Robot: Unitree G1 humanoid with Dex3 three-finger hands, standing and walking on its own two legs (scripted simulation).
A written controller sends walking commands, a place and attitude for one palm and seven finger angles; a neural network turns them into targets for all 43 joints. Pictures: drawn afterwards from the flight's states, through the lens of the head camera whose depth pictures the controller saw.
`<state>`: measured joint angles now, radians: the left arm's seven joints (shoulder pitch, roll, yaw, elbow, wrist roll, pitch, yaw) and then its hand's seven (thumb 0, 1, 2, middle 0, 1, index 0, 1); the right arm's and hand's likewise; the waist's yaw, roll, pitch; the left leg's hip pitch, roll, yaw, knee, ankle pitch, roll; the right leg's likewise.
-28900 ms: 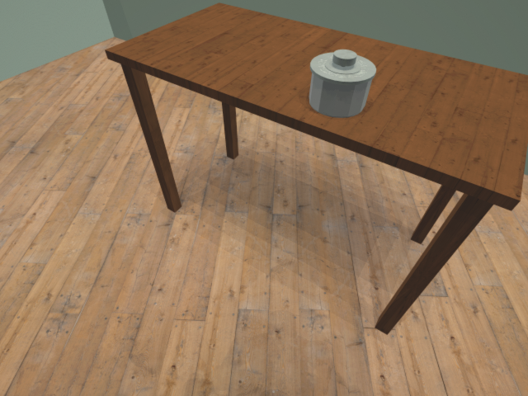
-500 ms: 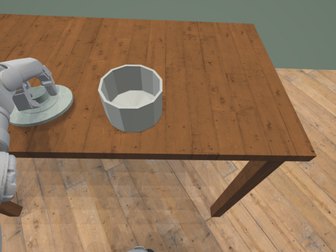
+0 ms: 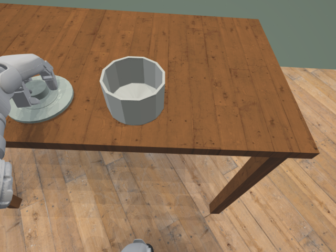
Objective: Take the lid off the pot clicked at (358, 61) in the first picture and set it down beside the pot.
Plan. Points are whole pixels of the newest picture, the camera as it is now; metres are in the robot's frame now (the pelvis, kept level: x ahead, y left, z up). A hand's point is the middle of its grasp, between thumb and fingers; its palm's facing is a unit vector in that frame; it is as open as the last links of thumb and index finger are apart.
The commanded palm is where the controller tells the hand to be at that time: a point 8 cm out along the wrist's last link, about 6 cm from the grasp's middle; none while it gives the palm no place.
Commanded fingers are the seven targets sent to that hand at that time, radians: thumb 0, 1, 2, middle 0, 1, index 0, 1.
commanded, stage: open the fingers wide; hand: left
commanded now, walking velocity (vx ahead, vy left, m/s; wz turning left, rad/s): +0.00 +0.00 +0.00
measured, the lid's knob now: (35, 90) +0.47 +0.32 +0.09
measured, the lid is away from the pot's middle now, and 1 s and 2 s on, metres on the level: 0.24 0.24 0.24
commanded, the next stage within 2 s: raise the empty hand in 0.76 s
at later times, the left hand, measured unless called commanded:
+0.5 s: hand (31, 90) +0.45 +0.31 +0.12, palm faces -0.39 -0.07 -0.92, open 10.0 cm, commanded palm +0.46 +0.31 +0.18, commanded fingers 0.00 -0.10 0.84 -0.44 -0.69 -0.44 -0.69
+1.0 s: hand (25, 90) +0.45 +0.32 +0.12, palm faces -0.38 -0.07 -0.92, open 11.0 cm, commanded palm +0.47 +0.32 +0.19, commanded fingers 0.00 -0.12 0.86 -0.45 -0.66 -0.45 -0.66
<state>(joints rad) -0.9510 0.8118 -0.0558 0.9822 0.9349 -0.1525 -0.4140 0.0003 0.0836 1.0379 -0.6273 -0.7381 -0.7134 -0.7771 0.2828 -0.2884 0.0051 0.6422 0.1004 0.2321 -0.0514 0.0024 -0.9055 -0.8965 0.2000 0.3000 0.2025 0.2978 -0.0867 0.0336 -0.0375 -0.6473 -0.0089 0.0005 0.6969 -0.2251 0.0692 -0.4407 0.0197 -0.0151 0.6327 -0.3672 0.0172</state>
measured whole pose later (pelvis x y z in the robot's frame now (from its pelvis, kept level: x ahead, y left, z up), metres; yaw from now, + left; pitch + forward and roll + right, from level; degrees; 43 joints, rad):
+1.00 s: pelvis +0.00 +0.01 +0.00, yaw +0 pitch +10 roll -4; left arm -0.94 0.80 -0.07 0.94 0.93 -0.14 -0.42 0.00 -0.10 0.86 -0.47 -0.67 -0.46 -0.66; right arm 0.28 -0.29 0.00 0.64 0.10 0.23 -0.06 0.00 -0.91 -0.90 0.20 0.30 0.20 0.30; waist -0.08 0.03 -0.03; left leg -0.63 -0.02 0.00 0.69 -0.22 0.09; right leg -0.42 0.01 -0.01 0.60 -0.36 0.01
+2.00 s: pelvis -0.01 +0.04 +0.01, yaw +1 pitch +6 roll -4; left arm -1.22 0.76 -0.18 0.95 0.94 0.03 -0.51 0.00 -0.11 0.86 -0.47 -0.66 -0.47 -0.66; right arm 0.28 -0.28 0.02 0.65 0.08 0.18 -0.03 0.00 -0.91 -0.90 0.20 0.30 0.20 0.30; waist -0.07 0.04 -0.03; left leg -0.53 -0.06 0.02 0.57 -0.16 0.12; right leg -0.32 -0.03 0.00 0.52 -0.31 -0.02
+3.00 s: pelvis +0.00 +0.00 +0.02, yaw +0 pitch -2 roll -2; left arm -0.64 0.52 0.22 0.34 0.00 -0.07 0.00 0.00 -0.08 0.86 -0.47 -0.65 -0.46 -0.65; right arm 0.19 -0.21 0.10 0.59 0.06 -0.01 -0.05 0.01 -0.90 -0.90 0.20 0.30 0.20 0.30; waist 0.01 -0.01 0.05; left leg -0.27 -0.03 0.02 0.43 -0.12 0.06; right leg -0.09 0.02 0.04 0.39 -0.27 -0.03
